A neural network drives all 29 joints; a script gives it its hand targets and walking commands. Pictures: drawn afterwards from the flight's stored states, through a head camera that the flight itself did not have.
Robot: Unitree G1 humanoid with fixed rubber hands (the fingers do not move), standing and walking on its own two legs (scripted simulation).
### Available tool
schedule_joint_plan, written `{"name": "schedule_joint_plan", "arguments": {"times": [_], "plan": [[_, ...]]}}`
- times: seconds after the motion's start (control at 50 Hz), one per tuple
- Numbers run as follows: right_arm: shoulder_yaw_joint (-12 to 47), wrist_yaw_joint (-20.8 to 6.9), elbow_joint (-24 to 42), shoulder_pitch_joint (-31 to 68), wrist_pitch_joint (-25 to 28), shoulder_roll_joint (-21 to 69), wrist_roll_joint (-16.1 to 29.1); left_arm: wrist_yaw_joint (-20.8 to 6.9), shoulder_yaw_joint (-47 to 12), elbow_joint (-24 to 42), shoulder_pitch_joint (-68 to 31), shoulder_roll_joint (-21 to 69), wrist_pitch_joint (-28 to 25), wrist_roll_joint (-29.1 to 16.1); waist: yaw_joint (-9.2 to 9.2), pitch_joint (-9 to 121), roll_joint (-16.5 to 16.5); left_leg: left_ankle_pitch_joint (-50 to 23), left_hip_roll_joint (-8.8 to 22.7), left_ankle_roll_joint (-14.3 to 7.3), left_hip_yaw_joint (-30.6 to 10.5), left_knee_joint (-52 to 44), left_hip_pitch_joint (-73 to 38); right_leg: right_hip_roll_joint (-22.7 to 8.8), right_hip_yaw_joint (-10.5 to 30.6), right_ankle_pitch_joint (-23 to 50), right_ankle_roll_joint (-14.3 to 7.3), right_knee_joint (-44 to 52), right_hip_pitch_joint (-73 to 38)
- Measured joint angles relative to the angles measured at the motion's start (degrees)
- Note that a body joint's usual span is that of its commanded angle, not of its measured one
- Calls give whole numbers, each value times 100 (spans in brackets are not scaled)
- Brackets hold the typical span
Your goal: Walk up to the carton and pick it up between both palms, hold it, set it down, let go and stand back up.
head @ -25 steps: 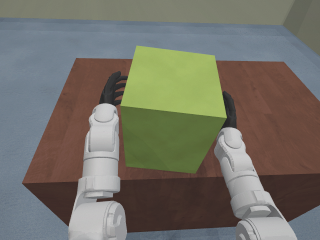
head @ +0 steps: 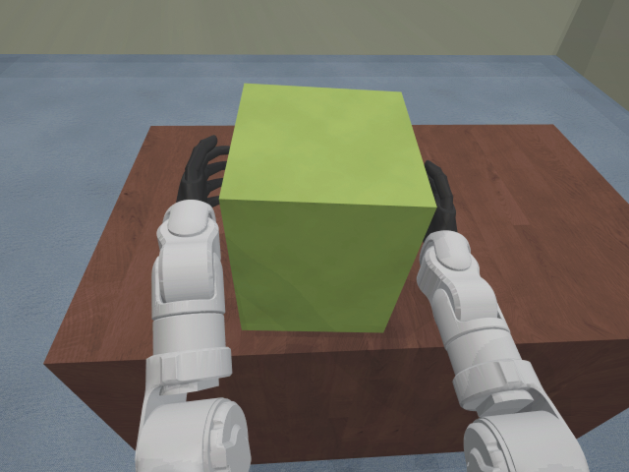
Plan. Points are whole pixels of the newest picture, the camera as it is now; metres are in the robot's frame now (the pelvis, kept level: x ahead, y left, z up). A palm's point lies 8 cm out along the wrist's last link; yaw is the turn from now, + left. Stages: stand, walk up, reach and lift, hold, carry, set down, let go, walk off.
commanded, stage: reach and lift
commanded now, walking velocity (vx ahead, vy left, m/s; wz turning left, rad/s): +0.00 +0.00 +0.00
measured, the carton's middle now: (318, 215) +0.40 -0.01 +0.13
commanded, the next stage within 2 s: hold in 0.74 s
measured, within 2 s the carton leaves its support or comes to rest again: neither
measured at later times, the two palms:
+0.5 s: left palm (192, 193) +0.38 +0.13 +0.19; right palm (439, 218) +0.35 -0.15 +0.16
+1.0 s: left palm (182, 187) +0.37 +0.14 +0.21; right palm (438, 208) +0.35 -0.15 +0.18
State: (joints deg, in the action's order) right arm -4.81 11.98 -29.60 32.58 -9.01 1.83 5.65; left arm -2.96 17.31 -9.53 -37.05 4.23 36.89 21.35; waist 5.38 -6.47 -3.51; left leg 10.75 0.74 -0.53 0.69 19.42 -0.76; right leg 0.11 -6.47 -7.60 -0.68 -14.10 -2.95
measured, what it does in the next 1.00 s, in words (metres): stands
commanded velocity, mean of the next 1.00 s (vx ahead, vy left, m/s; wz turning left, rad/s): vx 0.00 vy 0.00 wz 0.00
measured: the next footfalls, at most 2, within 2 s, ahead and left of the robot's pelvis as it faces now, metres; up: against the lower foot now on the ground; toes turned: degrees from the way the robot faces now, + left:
none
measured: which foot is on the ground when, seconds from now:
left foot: down 0.00-1.00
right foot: down 0.00-1.00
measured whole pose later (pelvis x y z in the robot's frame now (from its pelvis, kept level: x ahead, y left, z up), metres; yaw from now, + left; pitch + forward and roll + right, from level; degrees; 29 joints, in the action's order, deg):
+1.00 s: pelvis -0.01 +0.00 +0.00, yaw +0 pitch -11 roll -1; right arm -3.7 12.0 -29.3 37.1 -13.7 0.4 9.0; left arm -2.8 18.2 -5.5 -40.0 3.8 43.8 22.3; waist 5.6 -6.0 -3.1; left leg 10.9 0.7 -0.7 1.0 20.0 -1.7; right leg 0.2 -5.9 -7.4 -0.6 -14.3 -4.0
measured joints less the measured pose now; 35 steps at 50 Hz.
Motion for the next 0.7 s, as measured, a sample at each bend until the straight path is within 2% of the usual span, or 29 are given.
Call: {"name": "schedule_joint_plan", "arguments": {"times": [0.1,0.5,0.7], "plan": [[145,72,161,-42,-74,-33,96,-30,-21,199,104,-28,67,-44,29,-8,26,18,8,4,-21,35,-24,11,-14,8,0,22,-56],[-48,-6,-96,242,-151,-28,19,-9,77,-34,-254,-32,223,66,19,52,-3,-9,-11,-16,21,17,-23,-7,33,10,6,-30,-9],[8,-4,-77,292,-243,-34,109,-7,80,125,-195,-53,356,53,33,71,-15,20,-18,-21,6,67,-49,-12,23,-6,16,-45,-58]]}}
